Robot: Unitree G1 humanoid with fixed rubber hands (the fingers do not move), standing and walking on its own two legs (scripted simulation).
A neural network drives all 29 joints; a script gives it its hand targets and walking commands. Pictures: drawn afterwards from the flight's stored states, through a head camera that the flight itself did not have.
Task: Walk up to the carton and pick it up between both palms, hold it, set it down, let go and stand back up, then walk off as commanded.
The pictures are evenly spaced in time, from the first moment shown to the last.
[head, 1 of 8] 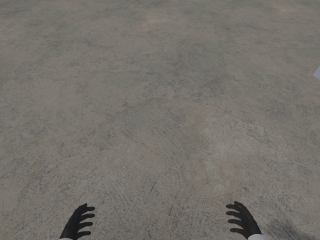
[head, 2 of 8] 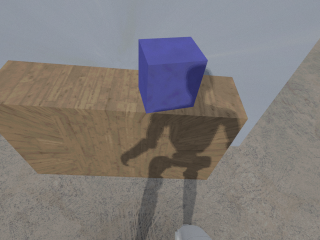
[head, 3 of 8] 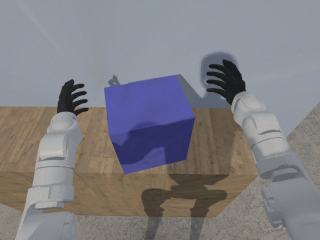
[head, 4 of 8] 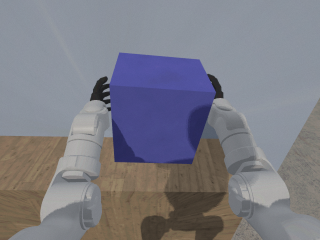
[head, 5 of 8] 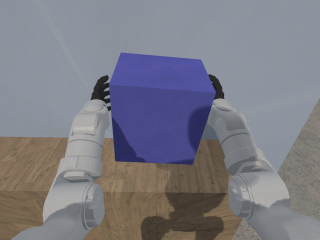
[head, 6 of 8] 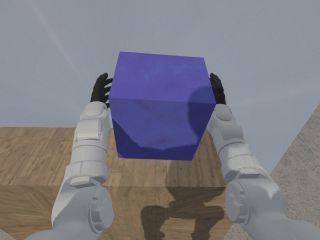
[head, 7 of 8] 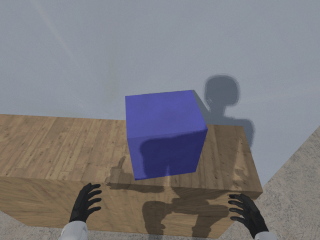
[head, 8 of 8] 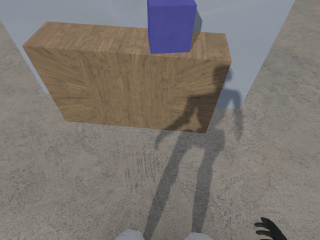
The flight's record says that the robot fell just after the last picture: no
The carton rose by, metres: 0.22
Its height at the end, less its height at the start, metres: +0.00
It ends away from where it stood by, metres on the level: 0.02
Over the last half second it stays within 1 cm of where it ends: yes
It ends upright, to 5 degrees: yes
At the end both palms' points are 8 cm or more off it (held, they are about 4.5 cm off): yes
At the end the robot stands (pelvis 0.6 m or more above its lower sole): yes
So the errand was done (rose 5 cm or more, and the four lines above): yes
